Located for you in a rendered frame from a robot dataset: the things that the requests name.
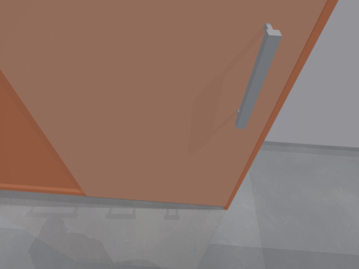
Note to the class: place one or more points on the wardrobe door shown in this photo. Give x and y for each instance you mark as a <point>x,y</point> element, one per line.
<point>139,98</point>
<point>26,155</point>

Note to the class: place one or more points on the handle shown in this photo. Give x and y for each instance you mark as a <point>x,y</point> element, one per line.
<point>262,64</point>

